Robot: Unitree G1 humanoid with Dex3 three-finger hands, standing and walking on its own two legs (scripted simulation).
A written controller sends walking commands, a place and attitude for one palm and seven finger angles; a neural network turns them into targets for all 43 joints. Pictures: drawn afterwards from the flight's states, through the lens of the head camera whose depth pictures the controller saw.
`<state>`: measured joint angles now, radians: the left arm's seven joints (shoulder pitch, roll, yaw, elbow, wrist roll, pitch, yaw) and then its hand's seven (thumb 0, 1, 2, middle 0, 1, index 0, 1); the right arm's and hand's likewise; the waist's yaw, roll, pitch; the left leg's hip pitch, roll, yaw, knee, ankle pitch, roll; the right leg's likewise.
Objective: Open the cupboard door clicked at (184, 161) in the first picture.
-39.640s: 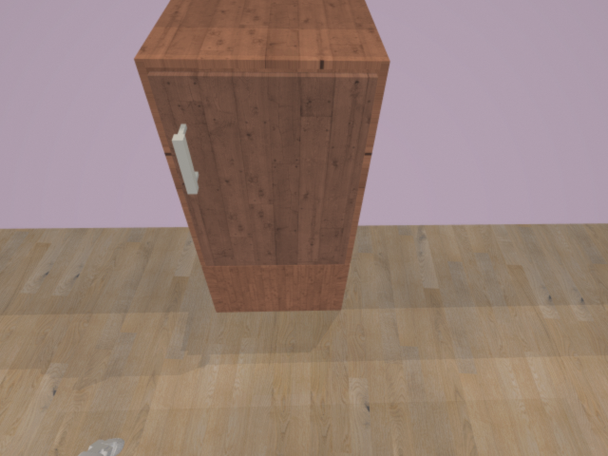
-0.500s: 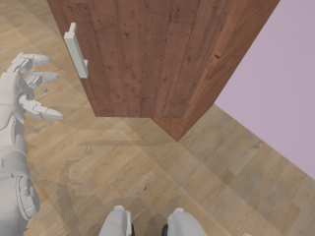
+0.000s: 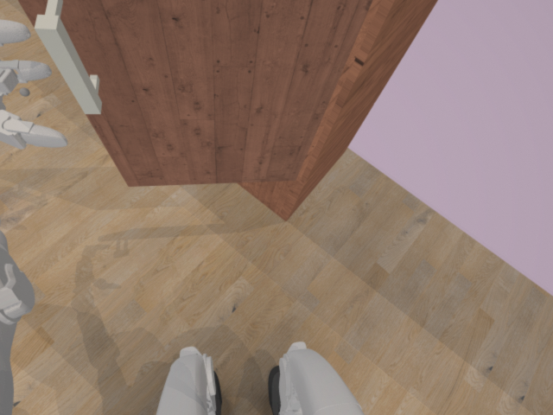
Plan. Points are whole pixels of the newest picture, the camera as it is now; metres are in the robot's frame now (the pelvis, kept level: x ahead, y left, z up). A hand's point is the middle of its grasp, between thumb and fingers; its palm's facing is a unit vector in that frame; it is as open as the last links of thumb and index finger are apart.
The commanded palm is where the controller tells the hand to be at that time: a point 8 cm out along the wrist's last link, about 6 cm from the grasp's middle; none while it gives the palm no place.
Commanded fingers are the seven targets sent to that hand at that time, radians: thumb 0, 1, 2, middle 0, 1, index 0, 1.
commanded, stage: move the hooked fingers beside the handle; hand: left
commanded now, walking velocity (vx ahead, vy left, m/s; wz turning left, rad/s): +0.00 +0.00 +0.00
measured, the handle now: (75, 59) +0.58 +0.22 +0.07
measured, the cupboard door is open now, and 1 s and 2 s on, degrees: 44 44 44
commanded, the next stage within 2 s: slide the fingers in behind the handle in 0.80 s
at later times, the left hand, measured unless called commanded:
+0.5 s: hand (15, 91) +0.52 +0.28 +0.07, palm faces +0.02 -1.00 -0.01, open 14.0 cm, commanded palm +0.51 +0.31 +0.07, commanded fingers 0.00 -0.50 0.30 -0.30 -1.20 -0.30 -1.20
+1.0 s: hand (23, 96) +0.52 +0.27 +0.07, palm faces +0.00 -1.00 +0.00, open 14.0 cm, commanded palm +0.51 +0.29 +0.07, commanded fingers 0.00 -0.50 0.30 -0.30 -1.20 -0.30 -1.20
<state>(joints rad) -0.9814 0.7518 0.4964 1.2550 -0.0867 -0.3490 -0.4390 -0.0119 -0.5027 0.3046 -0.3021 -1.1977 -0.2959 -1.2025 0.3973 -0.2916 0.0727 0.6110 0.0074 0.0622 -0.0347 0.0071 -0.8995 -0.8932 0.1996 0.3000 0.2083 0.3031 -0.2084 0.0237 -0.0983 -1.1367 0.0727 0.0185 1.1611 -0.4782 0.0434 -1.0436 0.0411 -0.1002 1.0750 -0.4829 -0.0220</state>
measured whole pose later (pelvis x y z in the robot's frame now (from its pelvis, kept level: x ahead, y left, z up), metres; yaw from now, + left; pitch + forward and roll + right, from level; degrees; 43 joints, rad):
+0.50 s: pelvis +0.01 +0.00 +0.00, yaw +0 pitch +26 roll -6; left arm -0.96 0.75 0.50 1.24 -0.09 -0.33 -0.45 -0.01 -0.50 0.30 -0.30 -1.20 -0.30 -1.20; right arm 0.39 -0.28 0.07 0.60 0.01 0.09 -0.02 0.01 -0.90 -0.89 0.20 0.30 0.21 0.30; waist -0.21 0.02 -0.11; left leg -1.12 0.08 0.01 1.15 -0.49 0.05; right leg -1.01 0.05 -0.11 1.04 -0.48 -0.02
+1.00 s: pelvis +0.00 +0.01 +0.00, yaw +0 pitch +26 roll -6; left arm -0.98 0.74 0.47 1.23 -0.09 -0.34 -0.44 -0.01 -0.50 0.30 -0.30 -1.20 -0.29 -1.20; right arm 0.39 -0.28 0.08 0.60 0.00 0.09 -0.02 0.01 -0.90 -0.89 0.20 0.30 0.21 0.30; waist -0.21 0.02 -0.10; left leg -1.16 0.07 0.01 1.18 -0.49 0.06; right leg -1.05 0.04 -0.11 1.06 -0.48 -0.01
